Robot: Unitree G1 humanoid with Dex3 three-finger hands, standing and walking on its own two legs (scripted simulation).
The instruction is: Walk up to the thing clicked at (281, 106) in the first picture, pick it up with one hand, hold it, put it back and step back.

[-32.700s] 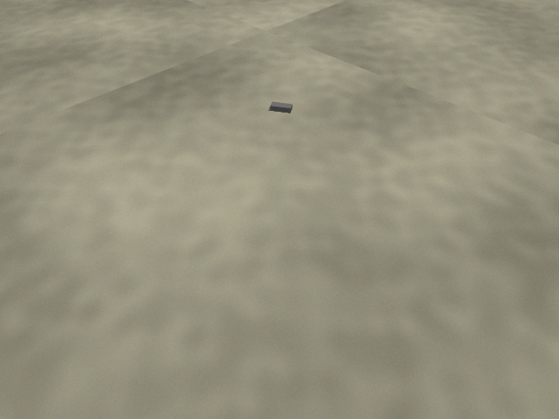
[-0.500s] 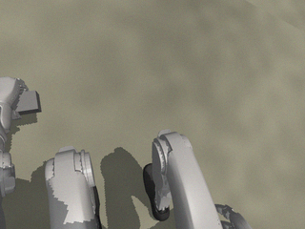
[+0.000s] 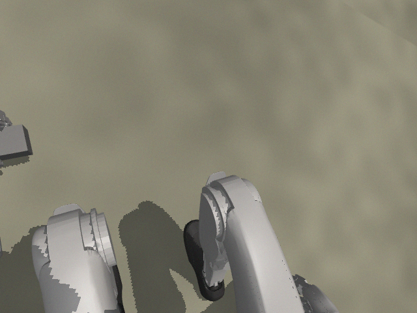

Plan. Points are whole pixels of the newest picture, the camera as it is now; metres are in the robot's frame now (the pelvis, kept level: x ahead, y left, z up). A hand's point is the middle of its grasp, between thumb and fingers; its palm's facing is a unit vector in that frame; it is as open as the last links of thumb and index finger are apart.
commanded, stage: rest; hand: left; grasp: from above
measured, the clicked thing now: out of the picture +0.44 +0.33 -0.25
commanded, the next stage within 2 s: open in 0.84 s
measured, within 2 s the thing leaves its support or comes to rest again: rests again in 0.50 s
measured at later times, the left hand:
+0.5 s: hand out of the picture +0.44 +0.32 -0.25, palm faces -0.47 -0.14 -0.87, open 8.2 cm
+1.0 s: hand out of the picture +0.44 +0.32 -0.26, palm faces -0.46 -0.15 -0.88, open 8.2 cm
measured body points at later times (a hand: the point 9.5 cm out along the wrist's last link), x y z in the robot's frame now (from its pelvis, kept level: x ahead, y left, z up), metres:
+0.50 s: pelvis +0.00 +0.00 -0.01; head +0.28 +0.11 +0.33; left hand +0.46 +0.32 -0.20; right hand +0.06 -0.27 -0.08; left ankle +0.06 +0.13 -0.28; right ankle +0.10 -0.11 -0.27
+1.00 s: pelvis +0.00 +0.01 -0.01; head +0.28 +0.12 +0.32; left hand +0.46 +0.33 -0.21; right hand +0.06 -0.25 -0.07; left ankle +0.06 +0.13 -0.28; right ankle +0.10 -0.11 -0.27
